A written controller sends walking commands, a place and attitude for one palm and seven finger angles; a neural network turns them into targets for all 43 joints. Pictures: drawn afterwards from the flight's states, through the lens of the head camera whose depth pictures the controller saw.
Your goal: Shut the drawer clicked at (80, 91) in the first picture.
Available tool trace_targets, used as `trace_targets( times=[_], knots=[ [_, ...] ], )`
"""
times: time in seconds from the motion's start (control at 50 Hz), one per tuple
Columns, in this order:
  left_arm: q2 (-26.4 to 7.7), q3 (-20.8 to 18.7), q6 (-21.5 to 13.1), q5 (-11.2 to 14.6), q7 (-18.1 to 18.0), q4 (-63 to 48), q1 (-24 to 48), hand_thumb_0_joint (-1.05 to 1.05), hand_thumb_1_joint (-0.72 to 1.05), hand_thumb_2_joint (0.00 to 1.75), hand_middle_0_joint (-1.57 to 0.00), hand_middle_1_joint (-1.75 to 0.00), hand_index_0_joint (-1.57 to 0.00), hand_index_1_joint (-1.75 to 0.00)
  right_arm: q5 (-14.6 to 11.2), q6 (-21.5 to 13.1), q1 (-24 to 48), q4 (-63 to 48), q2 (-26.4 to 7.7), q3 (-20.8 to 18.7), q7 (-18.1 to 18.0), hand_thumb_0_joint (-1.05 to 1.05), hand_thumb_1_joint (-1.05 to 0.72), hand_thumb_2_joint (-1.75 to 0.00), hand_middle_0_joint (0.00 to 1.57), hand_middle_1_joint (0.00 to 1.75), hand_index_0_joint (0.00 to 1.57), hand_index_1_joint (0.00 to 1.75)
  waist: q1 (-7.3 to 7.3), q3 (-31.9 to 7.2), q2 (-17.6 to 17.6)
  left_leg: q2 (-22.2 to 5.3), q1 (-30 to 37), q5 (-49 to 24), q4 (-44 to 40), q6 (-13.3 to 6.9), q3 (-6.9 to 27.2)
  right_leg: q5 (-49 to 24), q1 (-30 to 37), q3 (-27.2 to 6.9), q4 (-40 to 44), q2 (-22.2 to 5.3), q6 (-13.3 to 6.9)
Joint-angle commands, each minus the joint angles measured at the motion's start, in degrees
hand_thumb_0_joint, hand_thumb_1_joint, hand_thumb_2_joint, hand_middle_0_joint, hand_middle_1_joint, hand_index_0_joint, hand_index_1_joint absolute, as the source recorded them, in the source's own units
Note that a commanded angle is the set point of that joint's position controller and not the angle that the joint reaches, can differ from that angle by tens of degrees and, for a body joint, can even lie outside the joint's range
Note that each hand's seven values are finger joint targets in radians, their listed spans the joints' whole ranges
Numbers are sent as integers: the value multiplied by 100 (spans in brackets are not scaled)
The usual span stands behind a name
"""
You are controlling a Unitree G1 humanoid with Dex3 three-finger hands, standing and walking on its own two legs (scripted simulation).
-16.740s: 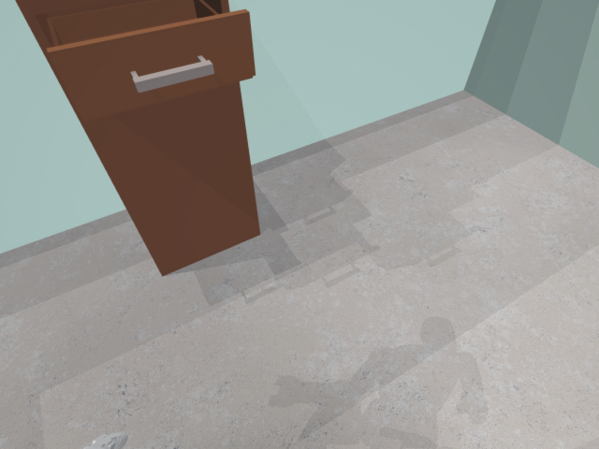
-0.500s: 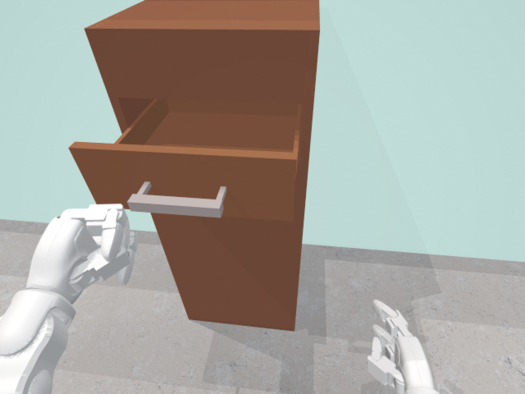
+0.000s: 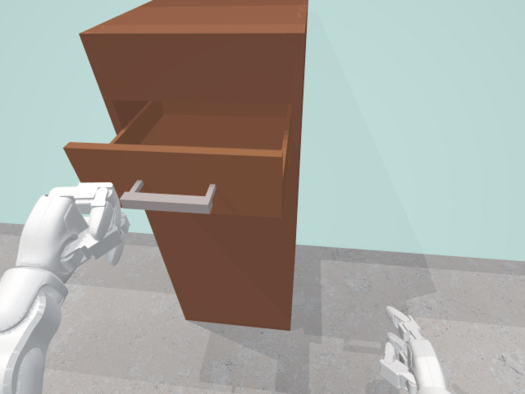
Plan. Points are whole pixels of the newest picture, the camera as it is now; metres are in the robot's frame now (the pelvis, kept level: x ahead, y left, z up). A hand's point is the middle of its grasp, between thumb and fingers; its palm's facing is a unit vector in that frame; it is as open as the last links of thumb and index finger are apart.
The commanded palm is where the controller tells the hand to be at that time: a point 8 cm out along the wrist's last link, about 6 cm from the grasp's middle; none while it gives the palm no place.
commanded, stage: bring the fist close to the handle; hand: left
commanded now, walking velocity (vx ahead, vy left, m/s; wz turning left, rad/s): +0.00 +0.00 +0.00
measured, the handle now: (170, 194) +0.40 +0.22 +0.12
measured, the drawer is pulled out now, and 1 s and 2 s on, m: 0.19 0.19 0.18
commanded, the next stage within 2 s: push the drawer shut in 1.50 s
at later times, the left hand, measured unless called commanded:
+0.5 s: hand (141, 237) +0.25 +0.20 +0.17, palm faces +0.08 -0.99 -0.08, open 3.3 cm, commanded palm +0.22 +0.24 +0.18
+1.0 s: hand (166, 236) +0.29 +0.19 +0.13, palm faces +0.05 -1.00 -0.04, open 3.3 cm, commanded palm +0.26 +0.24 +0.13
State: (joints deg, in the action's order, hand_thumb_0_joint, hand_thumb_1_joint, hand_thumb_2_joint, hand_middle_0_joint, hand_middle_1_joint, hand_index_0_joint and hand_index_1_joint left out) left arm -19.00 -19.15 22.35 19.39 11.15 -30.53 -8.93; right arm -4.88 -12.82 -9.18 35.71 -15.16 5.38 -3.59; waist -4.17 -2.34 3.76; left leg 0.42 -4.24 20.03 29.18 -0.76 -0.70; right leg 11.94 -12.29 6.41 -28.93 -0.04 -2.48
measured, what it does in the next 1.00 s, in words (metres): stands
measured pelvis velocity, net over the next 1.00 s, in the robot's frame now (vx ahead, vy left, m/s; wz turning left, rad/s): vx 0.01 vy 0.01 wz -0.01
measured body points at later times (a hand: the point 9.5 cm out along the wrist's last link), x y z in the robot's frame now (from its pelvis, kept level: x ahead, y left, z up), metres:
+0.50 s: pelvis +0.00 +0.00 +0.00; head -0.03 -0.03 +0.45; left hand +0.24 +0.25 +0.18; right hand +0.20 -0.23 -0.07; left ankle -0.04 +0.11 -0.73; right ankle +0.05 -0.09 -0.73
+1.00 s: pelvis +0.01 +0.01 +0.00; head +0.00 -0.01 +0.45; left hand +0.29 +0.24 +0.13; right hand +0.18 -0.22 -0.08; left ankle -0.04 +0.11 -0.73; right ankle +0.05 -0.09 -0.73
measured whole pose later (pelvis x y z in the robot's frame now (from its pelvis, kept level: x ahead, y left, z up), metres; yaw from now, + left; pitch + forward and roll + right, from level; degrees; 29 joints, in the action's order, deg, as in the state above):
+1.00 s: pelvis +0.01 +0.01 +0.00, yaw -1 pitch -1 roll +0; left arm -13.3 -11.2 4.2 13.3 8.8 -2.7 -1.2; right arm -3.1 -12.9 -12.8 36.5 -14.1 3.4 -3.9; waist -1.6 -0.7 2.8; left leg 0.8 -8.5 20.6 30.1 -1.3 -1.7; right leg 12.1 -17.0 5.3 -30.0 -0.3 -1.9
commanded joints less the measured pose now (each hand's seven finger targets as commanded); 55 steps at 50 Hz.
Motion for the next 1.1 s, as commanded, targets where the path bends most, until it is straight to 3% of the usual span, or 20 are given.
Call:
trace_targets(
  times=[0.0,0.04,0.1,0.12,0.16,0.22,0.28,0.32,0.36,0.4,0.46,0.5,0.58,0.64,0.7,0.78,0.84,0.94,1.0,1.08],
  knots=[
    [-1049,-533,-271,73,8,-288,1563,0,90,90,-140,-160,-140,-160,-82,-326,1141,-877,-544,-223,-114,0,-90,-90,20,30,20,30,109,62,-186,-77,-872,-708,-554,-54,205,522,378,-560,788,-169,251],
    [-1099,-520,-104,74,97,33,1656,0,90,90,-140,-160,-140,-160,-109,-290,1234,-866,-595,-243,-143,0,-90,-90,20,30,20,30,103,229,-261,-75,-1001,-519,-453,-51,207,922,336,-812,922,-236,241],
    [-1220,-512,-79,58,213,3,1938,0,90,90,-140,-160,-140,-160,-105,-289,1271,-943,-630,-274,-132,0,-90,-90,20,30,20,30,121,-270,-364,-26,-948,-504,-302,-64,189,1170,553,-969,919,-349,315],
    [-1254,-537,-127,48,230,33,1996,0,90,90,-140,-160,-140,-160,-109,-293,1254,-951,-625,-290,-131,0,-90,-90,20,30,20,30,130,-362,-471,-27,-929,-553,-273,-77,174,1169,580,-925,897,-338,335],
    [-1299,-625,-328,89,248,-189,2011,0,90,90,-140,-160,-140,-160,-78,-342,1239,-995,-626,-316,-121,0,-90,-90,20,30,20,30,109,-685,-250,-56,-853,-800,-174,-43,181,866,770,-1046,826,-418,333],
    [-1180,-618,-704,92,192,-235,1780,0,90,90,-140,-160,-140,-160,-32,-421,1071,-1026,-562,-313,-116,0,-90,-90,20,30,20,30,92,-925,-240,-53,-758,-1077,-208,-41,163,286,859,-816,602,-341,323],
    [-1111,-653,-920,54,127,24,1412,0,90,90,-140,-160,-140,-160,1,-418,947,-937,-536,-322,-84,0,-90,-90,20,30,20,30,87,-630,-390,-84,-945,-1189,-235,-34,139,-53,830,-792,582,-315,330],
    [-956,-462,-985,-18,58,88,1430,0,90,90,-140,-160,-140,-160,-3,-432,901,-933,-517,-328,-76,0,-90,-90,20,30,20,30,117,-406,-109,-71,-938,-1158,-298,-34,117,-88,621,-659,548,-258,289],
    [-870,-284,-974,-97,-6,265,1646,0,90,90,-140,-160,-140,-160,5,-418,882,-892,-528,-330,-81,0,-90,-90,20,30,20,30,151,-122,-64,-81,-1012,-1054,-376,-28,146,76,509,-660,609,-237,254],
    [-789,-152,-1042,-179,-62,169,1689,0,90,90,-140,-160,-140,-160,4,-439,819,-941,-512,-354,-87,0,-90,-90,20,30,20,30,159,-320,59,-58,-889,-1062,-423,-41,137,38,541,-548,543,-197,249],
    [-728,-20,-1224,-264,-87,-67,1676,0,90,90,-140,-160,-140,-160,38,-492,708,-982,-494,-370,-92,0,-90,-90,20,30,20,30,153,-729,-112,-58,-758,-1312,-442,-48,145,-380,753,-465,408,-163,249],
    [-558,169,-1362,-300,-101,49,1825,0,90,90,-140,-160,-140,-160,52,-507,655,-963,-474,-355,-100,0,-90,-90,20,30,20,30,193,-713,-173,-49,-756,-1285,-467,-33,163,-402,685,-422,385,-142,247],
    [-563,126,-1480,-326,-169,683,1910,0,90,90,-140,-160,-140,-160,80,-470,569,-835,-493,-360,-130,0,-90,-90,20,30,20,30,224,-414,-468,-53,-955,-1075,-522,-27,172,-136,563,-433,459,-124,246],
    [-549,190,-1506,-422,-244,891,2040,0,90,90,-140,-160,-140,-160,86,-399,578,-841,-492,-364,-131,0,-90,-90,20,30,20,30,204,-384,-214,-40,-981,-1021,-540,-11,152,-45,522,-447,459,-125,202],
    [-450,286,-1629,-468,-255,991,2133,0,90,90,-140,-160,-140,-160,91,-373,534,-888,-455,-365,-115,0,-90,-90,20,30,20,30,211,-610,-61,-40,-929,-1199,-524,16,129,-342,618,-427,365,-136,189],
    [-339,352,-1947,-465,-221,1047,2082,0,90,90,-140,-160,-140,-160,139,-406,393,-894,-447,-387,-89,0,-90,-90,20,30,20,30,204,-960,-287,-51,-888,-1548,-480,46,126,-875,795,-383,215,-120,186],
    [-350,351,-2098,-489,-199,1356,2118,0,90,90,-140,-160,-140,-160,164,-387,321,-841,-483,-408,-94,0,-90,-90,20,30,20,30,215,-809,-489,-59,-1006,-1576,-459,41,126,-944,735,-380,194,-101,178],
    [-365,374,-2291,-578,-267,1546,2171,0,90,90,-140,-160,-140,-160,161,-328,270,-827,-482,-448,-76,0,-90,-90,20,30,20,30,233,-744,-226,-55,-1033,-1603,-445,70,87,-960,646,-384,176,-114,140],
    [-228,495,-2480,-611,-269,1523,2130,0,90,90,-140,-160,-140,-160,184,-330,208,-857,-452,-459,-54,0,-90,-90,20,30,20,30,235,-969,-33,-45,-956,-1841,-405,115,73,-1241,693,-364,74,-122,125],
    [-50,689,-2734,-620,-293,1752,2316,0,90,90,-140,-160,-140,-160,195,-349,105,-810,-469,-491,-58,0,-90,-90,20,30,20,30,323,-899,-266,-59,-1018,-1694,-366,114,104,-1092,512,-349,54,-93,143]
  ],
)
